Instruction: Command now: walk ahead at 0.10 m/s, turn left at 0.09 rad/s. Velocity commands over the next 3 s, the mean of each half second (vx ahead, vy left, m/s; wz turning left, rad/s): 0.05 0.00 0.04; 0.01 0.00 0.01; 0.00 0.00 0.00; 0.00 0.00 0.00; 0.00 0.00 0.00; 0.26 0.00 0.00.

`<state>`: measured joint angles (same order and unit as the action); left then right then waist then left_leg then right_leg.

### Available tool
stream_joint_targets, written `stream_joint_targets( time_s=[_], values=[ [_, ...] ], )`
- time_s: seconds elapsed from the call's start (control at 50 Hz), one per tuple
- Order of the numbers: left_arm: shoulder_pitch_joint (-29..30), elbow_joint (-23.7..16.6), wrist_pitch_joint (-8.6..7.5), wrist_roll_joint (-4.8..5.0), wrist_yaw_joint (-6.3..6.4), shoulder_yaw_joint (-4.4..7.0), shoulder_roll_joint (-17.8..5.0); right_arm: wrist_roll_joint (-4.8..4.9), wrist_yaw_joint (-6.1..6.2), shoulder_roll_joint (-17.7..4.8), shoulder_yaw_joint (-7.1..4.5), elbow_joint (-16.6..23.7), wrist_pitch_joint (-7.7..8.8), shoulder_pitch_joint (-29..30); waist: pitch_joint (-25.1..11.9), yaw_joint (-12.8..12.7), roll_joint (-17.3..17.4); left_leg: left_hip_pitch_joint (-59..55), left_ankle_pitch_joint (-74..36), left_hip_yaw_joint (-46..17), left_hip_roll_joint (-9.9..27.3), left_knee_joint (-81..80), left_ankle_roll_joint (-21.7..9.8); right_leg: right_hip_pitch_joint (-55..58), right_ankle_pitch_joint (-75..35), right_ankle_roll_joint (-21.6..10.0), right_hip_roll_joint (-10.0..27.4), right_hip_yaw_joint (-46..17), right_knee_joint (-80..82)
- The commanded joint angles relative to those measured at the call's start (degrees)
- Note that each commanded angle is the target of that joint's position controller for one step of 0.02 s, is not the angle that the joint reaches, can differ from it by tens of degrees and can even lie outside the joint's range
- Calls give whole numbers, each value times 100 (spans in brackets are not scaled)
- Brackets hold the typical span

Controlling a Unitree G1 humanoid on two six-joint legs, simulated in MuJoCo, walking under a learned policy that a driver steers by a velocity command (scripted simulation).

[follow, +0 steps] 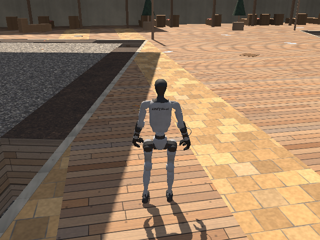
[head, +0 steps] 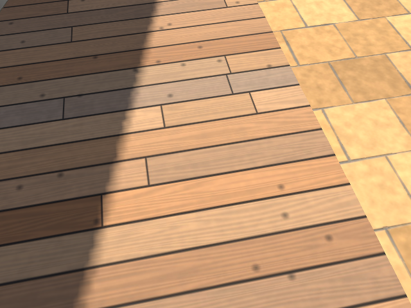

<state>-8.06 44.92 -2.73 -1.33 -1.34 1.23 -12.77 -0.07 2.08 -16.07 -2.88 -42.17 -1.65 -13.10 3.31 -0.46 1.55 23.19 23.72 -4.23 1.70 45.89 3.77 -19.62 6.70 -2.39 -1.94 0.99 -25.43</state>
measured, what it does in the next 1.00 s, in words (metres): steps on the spot: left foot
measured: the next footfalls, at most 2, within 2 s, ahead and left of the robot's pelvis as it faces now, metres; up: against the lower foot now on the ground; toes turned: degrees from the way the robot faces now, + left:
left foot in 0.08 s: +0.09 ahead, +0.15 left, +0.00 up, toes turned -2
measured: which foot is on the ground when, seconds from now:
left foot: up 0.00-0.06, down 0.08-1.00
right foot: down 0.00-1.00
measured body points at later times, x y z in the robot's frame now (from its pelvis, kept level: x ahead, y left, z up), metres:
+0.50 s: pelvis +0.06 +0.02 +0.00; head +0.07 +0.02 +0.45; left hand +0.17 +0.28 -0.13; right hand +0.17 -0.23 -0.13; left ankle +0.05 +0.15 -0.74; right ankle +0.07 -0.10 -0.74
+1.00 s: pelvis +0.06 +0.02 +0.00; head +0.07 +0.02 +0.45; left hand +0.12 +0.28 -0.15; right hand +0.10 -0.23 -0.15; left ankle +0.05 +0.15 -0.74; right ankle +0.07 -0.10 -0.74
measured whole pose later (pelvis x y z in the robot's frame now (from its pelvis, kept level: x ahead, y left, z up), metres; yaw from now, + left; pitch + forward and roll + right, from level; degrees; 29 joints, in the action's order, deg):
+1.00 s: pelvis +0.06 +0.02 +0.00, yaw -1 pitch -2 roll +0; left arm -8.7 62.9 0.9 -0.1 1.8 1.4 -12.9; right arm -0.3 2.6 -12.2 -1.7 -58.9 0.0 -13.4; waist 2.4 -0.6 -0.1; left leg 9.5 16.6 -1.9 0.3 28.0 1.0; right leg -12.3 14.4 0.1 0.1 -0.4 -28.6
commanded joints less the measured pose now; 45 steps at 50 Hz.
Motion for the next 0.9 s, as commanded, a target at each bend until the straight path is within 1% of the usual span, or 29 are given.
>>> stream_joint_targets(
  time_s=[0.02,0.04,0.06,0.08,0.1,0.12,0.14,0.16,0.18,0.22,0.26,0.32,0.4,0.62,0.9],
  values=[
    [401,-298,-13,77,52,196,-870,-20,0,-304,-87,47,-1,-695,-1167,260,-856,-1295,-1061,198,-1,-1085,-57,352,-1228,-973,1317,-988,709],
    [461,-273,18,103,50,171,-837,-47,-17,-289,-86,21,-13,-660,-1076,310,-809,-1593,-1453,264,-52,-1524,-134,164,-400,-853,1225,-954,718],
    [381,-211,30,106,37,118,-717,-113,-23,-325,-89,67,-26,-500,-922,290,-727,-1781,-1643,194,-18,-1852,-232,-39,540,-617,1070,-941,756],
    [244,-128,26,60,17,59,-580,-184,-10,-452,-96,183,-28,-319,-755,225,-544,-1898,-1863,-171,279,-2055,-371,-271,1390,-308,906,-910,723],
    [68,-99,22,-10,-11,59,-610,-157,24,-764,-147,288,-34,-149,-538,-2,-81,-1707,-1736,-428,575,-2100,-552,-370,1934,-59,577,-685,555],
    [-11,-74,50,6,11,68,-581,-105,12,-821,-192,152,-25,-48,-374,-131,488,-952,-437,-362,406,-2158,-677,37,1659,98,305,-316,427],
    [117,-33,70,14,46,83,-693,-114,-11,-558,-139,182,19,29,-192,-11,388,-638,-107,-297,262,-2273,-624,252,1397,156,305,-292,255],
    [134,-6,86,37,74,85,-670,-146,-15,-407,-93,148,70,41,-179,-17,365,-574,-300,-270,248,-2293,-534,343,1165,123,327,-287,177],
    [78,58,106,43,98,78,-639,-138,-22,-383,-80,144,124,61,-168,-30,355,-634,-719,-234,210,-2233,-464,366,932,90,348,-305,129],
    [-26,159,102,29,114,80,-627,-89,-16,-389,-85,82,206,-29,-342,-17,235,-904,-1425,-186,196,-2029,-420,441,430,64,350,-277,31],
    [4,239,89,59,115,83,-623,-62,-8,-410,-91,30,226,-84,-467,16,108,-1055,-1854,-153,174,-1903,-423,546,15,65,365,-273,-50],
    [44,379,112,92,121,94,-644,-52,4,-396,-89,-33,213,-73,-529,29,4,-1151,-2200,-118,144,-1835,-435,674,-340,80,382,-276,-126],
    [69,587,173,111,153,109,-677,-39,3,-379,-89,-162,199,-52,-529,14,-106,-1198,-2393,-76,110,-1841,-438,819,-553,95,397,-286,-158],
    [149,1114,291,128,265,138,-733,-29,21,-320,-76,-704,205,-22,-404,-19,-125,-1234,-2264,64,21,-2026,-410,992,-514,113,404,-294,-61],
    [21,1558,317,125,324,121,-656,-27,60,-243,-2,-1389,208,-121,-180,-18,-138,-1113,-1612,184,-55,-2252,-375,889,39,130,355,-273,144]
  ],
)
